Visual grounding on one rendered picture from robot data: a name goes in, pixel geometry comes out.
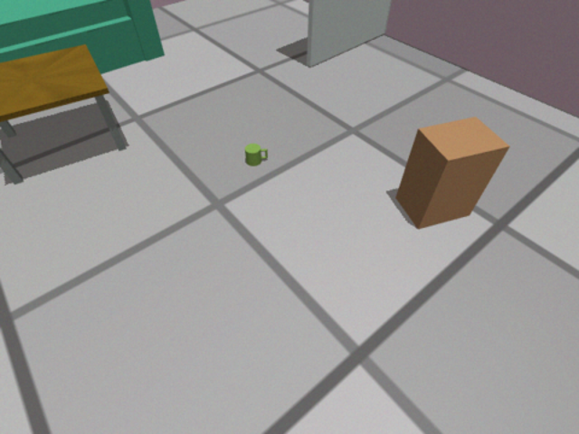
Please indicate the sofa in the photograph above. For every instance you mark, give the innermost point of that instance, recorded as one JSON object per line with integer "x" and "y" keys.
{"x": 117, "y": 33}

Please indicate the coffee table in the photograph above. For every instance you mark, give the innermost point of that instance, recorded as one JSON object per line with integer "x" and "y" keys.
{"x": 46, "y": 81}

